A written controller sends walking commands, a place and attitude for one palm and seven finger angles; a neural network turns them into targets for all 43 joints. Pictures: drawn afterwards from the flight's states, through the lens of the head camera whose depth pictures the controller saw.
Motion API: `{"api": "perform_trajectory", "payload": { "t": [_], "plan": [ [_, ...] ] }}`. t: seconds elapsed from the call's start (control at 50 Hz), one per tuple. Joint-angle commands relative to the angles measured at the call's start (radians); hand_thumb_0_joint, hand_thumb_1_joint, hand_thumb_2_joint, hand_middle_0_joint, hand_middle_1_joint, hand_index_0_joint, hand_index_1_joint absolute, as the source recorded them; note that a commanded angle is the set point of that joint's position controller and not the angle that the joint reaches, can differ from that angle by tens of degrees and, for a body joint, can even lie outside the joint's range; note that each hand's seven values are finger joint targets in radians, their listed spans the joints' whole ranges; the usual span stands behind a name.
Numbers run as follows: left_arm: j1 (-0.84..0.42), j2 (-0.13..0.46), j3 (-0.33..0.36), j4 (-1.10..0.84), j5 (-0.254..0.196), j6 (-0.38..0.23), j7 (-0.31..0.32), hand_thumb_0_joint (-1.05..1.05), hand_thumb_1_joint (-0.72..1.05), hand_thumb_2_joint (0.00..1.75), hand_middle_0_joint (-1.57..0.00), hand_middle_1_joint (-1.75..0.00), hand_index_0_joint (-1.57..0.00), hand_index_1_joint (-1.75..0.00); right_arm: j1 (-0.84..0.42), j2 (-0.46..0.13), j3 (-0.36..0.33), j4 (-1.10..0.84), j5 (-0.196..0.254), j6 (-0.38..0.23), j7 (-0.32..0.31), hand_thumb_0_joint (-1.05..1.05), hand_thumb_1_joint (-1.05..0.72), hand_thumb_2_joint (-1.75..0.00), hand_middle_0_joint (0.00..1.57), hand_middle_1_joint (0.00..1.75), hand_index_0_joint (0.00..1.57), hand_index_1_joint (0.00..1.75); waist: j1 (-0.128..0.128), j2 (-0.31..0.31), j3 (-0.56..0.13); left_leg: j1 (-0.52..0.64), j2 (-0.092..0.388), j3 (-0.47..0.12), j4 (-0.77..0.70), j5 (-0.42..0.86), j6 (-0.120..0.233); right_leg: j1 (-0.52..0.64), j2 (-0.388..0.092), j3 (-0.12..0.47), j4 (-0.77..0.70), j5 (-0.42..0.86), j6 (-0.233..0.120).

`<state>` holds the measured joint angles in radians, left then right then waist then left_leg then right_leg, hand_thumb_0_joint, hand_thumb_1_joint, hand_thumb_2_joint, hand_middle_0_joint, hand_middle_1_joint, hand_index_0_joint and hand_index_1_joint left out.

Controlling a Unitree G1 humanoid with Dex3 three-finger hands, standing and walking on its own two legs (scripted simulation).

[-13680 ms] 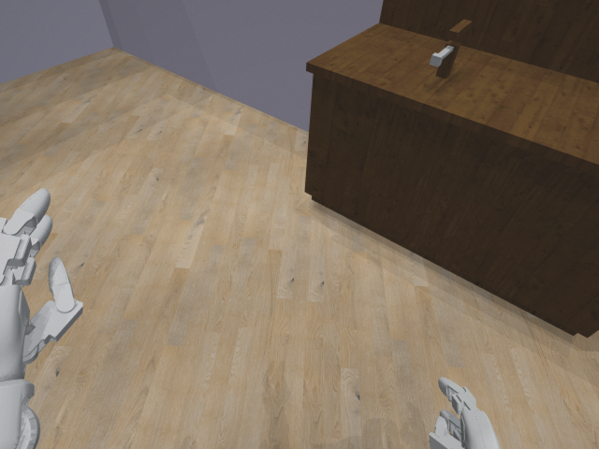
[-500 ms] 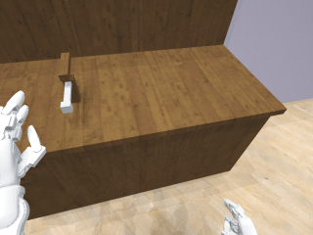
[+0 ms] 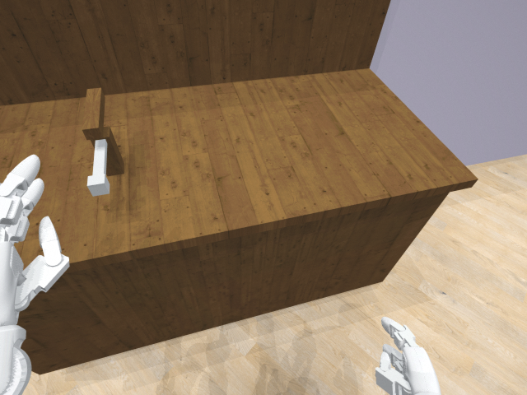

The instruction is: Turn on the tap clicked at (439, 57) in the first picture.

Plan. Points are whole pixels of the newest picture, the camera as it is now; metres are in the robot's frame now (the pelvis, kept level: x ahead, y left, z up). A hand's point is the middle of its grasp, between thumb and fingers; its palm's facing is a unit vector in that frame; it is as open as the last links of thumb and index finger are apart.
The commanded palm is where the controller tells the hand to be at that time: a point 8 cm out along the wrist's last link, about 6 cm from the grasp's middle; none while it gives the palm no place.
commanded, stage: look again from close up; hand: left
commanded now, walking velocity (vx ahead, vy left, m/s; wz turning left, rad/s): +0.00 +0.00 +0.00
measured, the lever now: (98, 185) +0.42 +0.34 +0.04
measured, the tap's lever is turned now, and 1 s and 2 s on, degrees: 0 0 0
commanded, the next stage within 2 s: turn the palm inward beside the body in 0.22 s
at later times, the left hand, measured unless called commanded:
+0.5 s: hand (39, 227) +0.23 +0.27 +0.19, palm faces +0.47 -0.87 -0.18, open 7.4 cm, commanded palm +0.15 +0.28 +0.17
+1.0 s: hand (98, 284) +0.20 +0.22 +0.13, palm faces +0.51 -0.82 -0.26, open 7.4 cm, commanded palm +0.14 +0.26 +0.15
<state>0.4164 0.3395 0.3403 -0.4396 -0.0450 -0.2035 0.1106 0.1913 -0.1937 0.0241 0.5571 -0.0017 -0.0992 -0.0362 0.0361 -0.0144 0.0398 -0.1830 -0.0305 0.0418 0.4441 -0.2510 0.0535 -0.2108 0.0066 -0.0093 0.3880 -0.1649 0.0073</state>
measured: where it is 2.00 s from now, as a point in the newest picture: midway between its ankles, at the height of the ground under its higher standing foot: outside the picture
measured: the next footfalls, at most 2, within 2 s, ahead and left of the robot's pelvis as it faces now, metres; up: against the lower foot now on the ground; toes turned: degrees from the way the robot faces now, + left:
none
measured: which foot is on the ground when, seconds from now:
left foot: down 0.00-1.00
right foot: down 0.00-1.00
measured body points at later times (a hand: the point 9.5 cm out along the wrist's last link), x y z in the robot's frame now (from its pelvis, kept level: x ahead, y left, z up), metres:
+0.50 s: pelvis -0.01 -0.01 +0.00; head -0.03 -0.01 +0.45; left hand +0.20 +0.31 +0.20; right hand +0.16 -0.22 -0.09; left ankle -0.01 +0.08 -0.74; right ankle +0.02 -0.12 -0.74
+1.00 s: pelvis +0.01 -0.07 -0.02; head +0.01 -0.09 +0.43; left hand +0.17 +0.26 +0.14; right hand +0.23 -0.27 -0.10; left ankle -0.01 +0.08 -0.74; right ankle +0.02 -0.13 -0.74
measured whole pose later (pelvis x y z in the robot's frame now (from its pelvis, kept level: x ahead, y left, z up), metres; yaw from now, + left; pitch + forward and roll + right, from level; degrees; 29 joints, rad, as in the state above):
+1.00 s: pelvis +0.01 -0.07 -0.02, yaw +6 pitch +0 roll +0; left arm 0.31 0.32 0.33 -0.26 -0.18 -0.01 0.06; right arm 0.14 -0.24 0.02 0.72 -0.01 -0.22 -0.08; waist 0.07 0.05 -0.02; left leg -0.29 0.00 -0.08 0.62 -0.33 -0.01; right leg -0.30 0.05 -0.08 0.61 -0.31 -0.07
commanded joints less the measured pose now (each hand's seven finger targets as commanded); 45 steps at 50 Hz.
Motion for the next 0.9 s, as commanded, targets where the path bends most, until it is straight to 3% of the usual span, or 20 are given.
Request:
{"api": "perform_trajectory", "payload": {
  "t": [0.0, 0.08, 0.28, 0.3, 0.32, 0.34, 0.36, 0.38, 0.42, 0.48, 0.5, 0.52, 0.58, 0.6, 0.64, 0.68, 0.72, 0.76, 0.8, 0.88],
  "plan": [
    [-0.114, 0.177, 0.106, -0.200, -0.002, -0.054, 0.021, 0.00, 0.90, 0.90, -0.20, -0.30, -0.20, -0.30, -0.087, -0.123, -0.044, -0.153, -0.004, -0.053, -0.021, 0.00, -0.90, -0.90, 0.20, 0.30, 0.20, 0.30, -0.009, 0.065, -0.147, -0.042, 0.059, -0.049, -0.114, 0.140, -0.071, 0.125, -0.020, 0.037, -0.034, 0.160, -0.017],
    [-0.135, 0.151, 0.074, -0.169, 0.005, -0.051, 0.020, 0.00, 0.90, 0.90, -0.20, -0.30, -0.20, -0.30, -0.079, -0.123, -0.040, -0.151, -0.003, -0.049, -0.020, 0.00, -0.90, -0.90, 0.20, 0.30, 0.20, 0.30, -0.010, 0.061, -0.106, -0.101, 0.058, -0.062, -0.162, 0.010, -0.063, 0.130, -0.010, 0.032, -0.058, 0.054, -0.012],
    [-0.115, 0.169, 0.089, -0.202, 0.008, -0.056, 0.022, 0.00, 0.90, 0.90, -0.20, -0.30, -0.20, -0.30, -0.072, -0.121, -0.042, -0.158, -0.003, -0.049, -0.019, 0.00, -0.90, -0.90, 0.20, 0.30, 0.20, 0.30, -0.010, 0.076, -0.124, -0.122, 0.051, -0.067, -0.179, 0.003, -0.064, 0.174, 0.003, 0.017, -0.058, 0.070, -0.009],
    [-1.059, 0.988, 0.351, -0.555, 0.056, -0.223, 0.052, 0.00, 0.90, 0.90, -0.20, -0.30, -0.20, -0.30, 0.102, -0.201, 0.178, -0.319, 0.045, -0.044, -0.079, 0.00, -0.90, -0.90, 0.20, 0.30, 0.20, 0.30, -0.105, 0.331, 0.059, -0.477, 0.092, -0.151, -0.145, -0.262, 0.004, 0.220, 0.059, 0.039, 0.109, -0.110, 0.061],
    [-0.731, 0.442, 0.295, 0.104, 0.153, -0.022, -0.007, 0.00, 0.90, 0.90, -0.20, -0.30, -0.20, -0.30, -0.010, -0.098, -0.032, -0.083, -0.070, -0.062, -0.047, 0.00, -0.90, -0.90, 0.20, 0.30, 0.20, 0.30, 0.050, 0.322, -0.307, 0.044, 0.062, -0.127, -0.108, 0.304, -0.102, 0.160, 0.023, 0.006, 0.103, 0.041, -0.052],
    [-0.503, 0.157, 0.065, 0.118, 0.021, 0.018, -0.027, 0.00, 0.90, 0.90, -0.20, -0.30, -0.20, -0.30, -0.035, -0.113, -0.022, -0.070, -0.060, -0.083, 0.008, 0.00, -0.90, -0.90, 0.20, 0.30, 0.20, 0.30, -0.039, 0.141, -0.164, 0.093, 0.083, -0.131, -0.119, 0.446, -0.179, 0.020, 0.061, -0.085, 0.071, -0.001, -0.058],
    [-0.399, 0.199, 0.148, -0.001, -0.046, 0.026, -0.021, 0.00, 0.90, 0.90, -0.20, -0.30, -0.20, -0.30, 0.007, -0.183, -0.068, -0.048, -0.051, -0.078, 0.018, 0.00, -0.90, -0.90, 0.20, 0.30, 0.20, 0.30, -0.007, 0.125, -0.336, 0.210, 0.105, -0.130, -0.091, 0.473, -0.172, 0.017, 0.070, -0.070, 0.107, 0.017, -0.049],
    [-0.335, 0.063, 0.051, 0.016, -0.131, 0.076, -0.068, 0.00, 0.90, 0.90, -0.20, -0.30, -0.20, -0.30, -0.033, -0.167, -0.058, -0.060, -0.029, -0.093, 0.002, 0.00, -0.90, -0.90, 0.20, 0.30, 0.20, 0.30, 0.046, 0.196, -0.338, 0.239, 0.079, -0.120, -0.077, 0.424, -0.156, 0.009, 0.048, -0.047, 0.083, 0.009, -0.047],
    [-0.278, 0.033, 0.008, 0.031, -0.195, 0.165, -0.116, 0.00, 0.90, 0.90, -0.20, -0.30, -0.20, -0.30, -0.090, -0.181, -0.035, -0.039, -0.006, -0.111, 0.005, 0.00, -0.90, -0.90, 0.20, 0.30, 0.20, 0.30, 0.058, 0.126, -0.238, 0.130, 0.058, -0.075, -0.078, 0.255, -0.119, 0.065, 0.033, -0.072, 0.039, 0.067, -0.050],
    [-0.184, 0.098, -0.037, 0.015, -0.048, 0.246, -0.094, 0.00, 0.90, 0.90, -0.20, -0.30, -0.20, -0.30, -0.138, -0.188, -0.021, -0.063, 0.007, -0.091, 0.019, 0.00, -0.90, -0.90, 0.20, 0.30, 0.20, 0.30, 0.035, 0.011, -0.003, -0.069, 0.051, -0.088, -0.123, 0.069, -0.059, 0.038, 0.026, -0.083, 0.045, -0.013, -0.046],
    [-0.205, 0.173, 0.015, -0.053, -0.008, 0.240, -0.062, 0.00, 0.90, 0.90, -0.20, -0.30, -0.20, -0.30, -0.159, -0.195, -0.023, -0.078, 0.010, -0.083, 0.019, 0.00, -0.90, -0.90, 0.20, 0.30, 0.20, 0.30, 0.036, 0.024, 0.007, -0.080, 0.045, -0.077, -0.124, 0.070, -0.056, 0.048, 0.032, -0.077, 0.048, -0.015, -0.048],
    [-0.223, 0.186, 0.023, -0.116, 0.033, 0.225, -0.037, 0.00, 0.90, 0.90, -0.20, -0.30, -0.20, -0.30, -0.167, -0.178, -0.026, -0.097, -0.012, -0.083, 0.021, 0.00, -0.90, -0.90, 0.20, 0.30, 0.20, 0.30, 0.037, 0.027, -0.013, -0.096, 0.041, -0.081, -0.115, 0.057, -0.049, 0.040, 0.027, -0.072, 0.061, -0.053, -0.049],
    [-0.254, 0.196, 0.128, -0.132, -0.018, 0.110, 0.040, 0.00, 0.90, 0.90, -0.20, -0.30, -0.20, -0.30, -0.167, -0.150, -0.029, -0.075, -0.029, -0.097, 0.005, 0.00, -0.90, -0.90, 0.20, 0.30, 0.20, 0.30, 0.041, -0.064, -0.083, -0.111, 0.023, -0.074, -0.050, -0.031, -0.036, 0.002, 0.030, -0.047, 0.058, -0.166, -0.029],
    [-0.321, 0.284, 0.218, -0.198, -0.039, 0.049, 0.065, 0.00, 0.90, 0.90, -0.20, -0.30, -0.20, -0.30, -0.162, -0.146, -0.031, -0.062, -0.032, -0.107, -0.001, 0.00, -0.90, -0.90, 0.20, 0.30, 0.20, 0.30, 0.054, -0.041, -0.145, -0.093, 0.021, -0.070, -0.031, -0.044, -0.038, 0.014, 0.036, -0.030, 0.055, -0.191, -0.025],
    [-0.376, 0.204, 0.156, -0.175, -0.052, -0.044, 0.104, 0.00, 0.90, 0.90, -0.20, -0.30, -0.20, -0.30, -0.173, -0.119, -0.030, -0.039, -0.040, -0.136, -0.003, 0.00, -0.90, -0.90, 0.20, 0.30, 0.20, 0.30, 0.043, 0.029, -0.171, -0.090, 0.012, -0.057, 0.021, -0.059, -0.038, -0.021, 0.028, -0.012, 0.059, -0.223, -0.026],
    [-0.334, 0.183, 0.119, -0.165, -0.031, -0.099, 0.116, 0.00, 0.90, 0.90, -0.20, -0.30, -0.20, -0.30, -0.147, -0.122, -0.032, -0.004, -0.046, -0.163, 0.000, 0.00, -0.90, -0.90, 0.20, 0.30, 0.20, 0.30, 0.034, 0.194, -0.170, -0.090, 0.000, -0.050, 0.052, -0.059, -0.036, -0.045, 0.018, -0.001, 0.069, -0.201, -0.033],
    [-0.322, 0.176, 0.075, -0.108, -0.006, -0.080, 0.104, 0.00, 0.90, 0.90, -0.20, -0.30, -0.20, -0.30, -0.132, -0.131, -0.025, 0.019, -0.049, -0.176, -0.004, 0.00, -0.90, -0.90, 0.20, 0.30, 0.20, 0.30, 0.012, 0.235, -0.147, -0.113, -0.006, -0.054, 0.062, -0.075, -0.027, -0.053, 0.007, 0.012, 0.068, -0.197, -0.037],
    [-0.296, 0.150, 0.018, -0.044, -0.009, -0.017, 0.063, 0.00, 0.90, 0.90, -0.20, -0.30, -0.20, -0.30, -0.131, -0.148, -0.022, 0.021, -0.045, -0.183, -0.020, 0.00, -0.90, -0.90, 0.20, 0.30, 0.20, 0.30, -0.004, 0.184, -0.101, -0.146, -0.011, -0.060, 0.068, -0.089, -0.020, -0.040, -0.010, 0.037, 0.040, -0.214, -0.030],
    [-0.272, 0.139, -0.002, -0.001, -0.041, 0.069, 0.007, 0.00, 0.90, 0.90, -0.20, -0.30, -0.20, -0.30, -0.137, -0.163, -0.023, 0.012, -0.029, -0.179, -0.037, 0.00, -0.90, -0.90, 0.20, 0.30, 0.20, 0.30, -0.017, 0.099, -0.088, -0.151, -0.008, -0.061, 0.089, -0.063, -0.015, -0.024, -0.026, 0.071, 0.012, -0.204, -0.015],
    [-0.253, 0.178, 0.083, 0.011, -0.126, 0.173, -0.055, 0.00, 0.90, 0.90, -0.20, -0.30, -0.20, -0.30, -0.157, -0.162, -0.035, 0.016, -0.010, -0.169, -0.067, 0.00, -0.90, -0.90, 0.20, 0.30, 0.20, 0.30, 0.023, -0.134, -0.132, -0.221, 0.011, -0.092, 0.142, -0.059, -0.033, 0.078, -0.115, 0.182, -0.001, -0.102, 0.053]
  ]
}}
